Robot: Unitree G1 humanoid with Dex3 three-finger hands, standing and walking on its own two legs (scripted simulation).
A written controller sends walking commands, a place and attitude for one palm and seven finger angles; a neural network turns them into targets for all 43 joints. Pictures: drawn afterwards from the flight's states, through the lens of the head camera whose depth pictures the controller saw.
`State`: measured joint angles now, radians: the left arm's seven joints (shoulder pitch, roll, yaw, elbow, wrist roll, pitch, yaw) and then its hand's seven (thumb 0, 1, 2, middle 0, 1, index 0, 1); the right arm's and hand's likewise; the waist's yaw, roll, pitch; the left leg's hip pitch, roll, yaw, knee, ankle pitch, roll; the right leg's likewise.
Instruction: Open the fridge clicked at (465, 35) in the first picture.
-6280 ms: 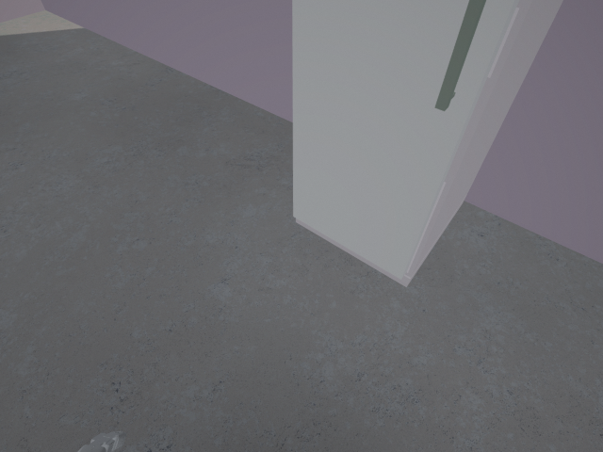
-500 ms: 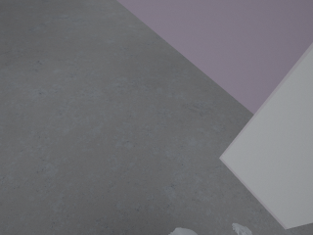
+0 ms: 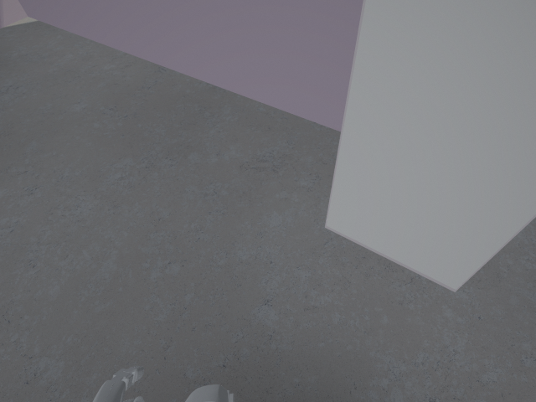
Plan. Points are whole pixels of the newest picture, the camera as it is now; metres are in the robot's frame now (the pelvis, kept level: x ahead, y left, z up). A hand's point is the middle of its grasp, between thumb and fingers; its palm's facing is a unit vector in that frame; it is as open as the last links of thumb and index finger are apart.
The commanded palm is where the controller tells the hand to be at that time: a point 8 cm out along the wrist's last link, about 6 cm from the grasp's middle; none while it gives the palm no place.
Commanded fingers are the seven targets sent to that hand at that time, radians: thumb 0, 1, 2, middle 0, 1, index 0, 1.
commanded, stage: turn to face it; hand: right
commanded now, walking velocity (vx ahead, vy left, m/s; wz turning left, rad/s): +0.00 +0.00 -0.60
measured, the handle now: out of the picture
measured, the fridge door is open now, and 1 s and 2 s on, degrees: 0 0 0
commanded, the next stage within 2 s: take the last steps up to it in 0.84 s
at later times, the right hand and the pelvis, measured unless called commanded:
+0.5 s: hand out of the picture +0.07 -0.18 -0.13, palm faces +0.29 +0.91 -0.30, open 7.3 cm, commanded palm none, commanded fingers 0.00 -0.90 -0.90 0.20 0.30 0.20 0.30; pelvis +0.01 +0.04 +0.01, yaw -18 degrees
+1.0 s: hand out of the picture -0.10 -0.20 -0.17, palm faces +0.54 +0.80 -0.25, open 7.4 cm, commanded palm none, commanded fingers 0.00 -0.90 -0.90 0.20 0.30 0.20 0.30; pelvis -0.01 +0.00 +0.01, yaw -29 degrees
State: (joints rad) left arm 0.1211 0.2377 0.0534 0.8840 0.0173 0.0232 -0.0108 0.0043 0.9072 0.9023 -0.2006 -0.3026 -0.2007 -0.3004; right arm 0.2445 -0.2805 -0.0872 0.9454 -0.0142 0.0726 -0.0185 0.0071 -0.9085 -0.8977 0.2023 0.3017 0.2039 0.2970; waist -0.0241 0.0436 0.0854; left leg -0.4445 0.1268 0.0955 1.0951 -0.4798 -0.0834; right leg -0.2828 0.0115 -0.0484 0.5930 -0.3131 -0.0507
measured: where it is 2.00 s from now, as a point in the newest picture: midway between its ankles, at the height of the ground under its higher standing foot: outside the picture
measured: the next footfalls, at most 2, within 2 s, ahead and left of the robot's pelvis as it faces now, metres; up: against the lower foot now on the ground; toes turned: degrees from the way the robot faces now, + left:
left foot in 0.38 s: +0.07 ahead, +0.14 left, +0.00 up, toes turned -12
right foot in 0.80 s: -0.02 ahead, -0.10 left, +0.00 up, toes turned -31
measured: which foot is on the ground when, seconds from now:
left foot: up 0.00-0.36, down 0.38-0.80, up 0.82-1.00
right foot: down 0.00-0.38, up 0.40-0.78, down 0.80-1.00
